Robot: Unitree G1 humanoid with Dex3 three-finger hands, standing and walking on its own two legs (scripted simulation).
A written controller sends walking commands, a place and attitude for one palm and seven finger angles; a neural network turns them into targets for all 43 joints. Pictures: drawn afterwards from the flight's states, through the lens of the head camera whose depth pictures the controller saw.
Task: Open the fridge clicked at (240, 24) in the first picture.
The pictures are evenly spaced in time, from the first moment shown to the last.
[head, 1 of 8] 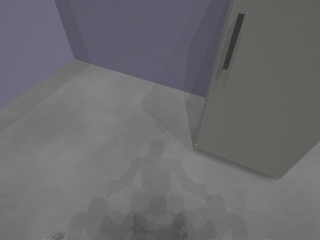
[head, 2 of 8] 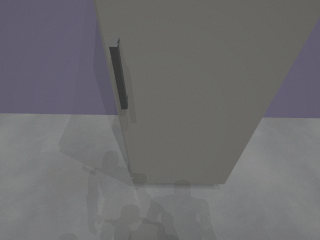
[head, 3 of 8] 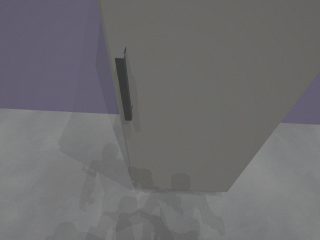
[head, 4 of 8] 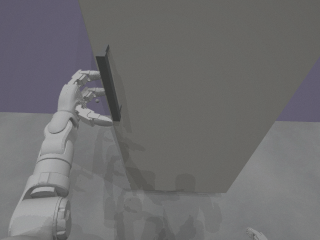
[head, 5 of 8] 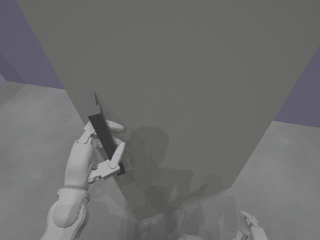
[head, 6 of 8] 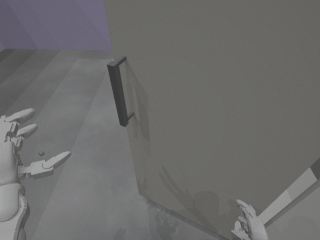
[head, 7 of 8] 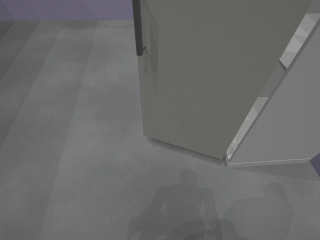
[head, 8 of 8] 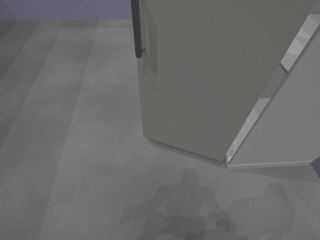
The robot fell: no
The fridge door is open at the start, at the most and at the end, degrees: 0 74 66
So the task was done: yes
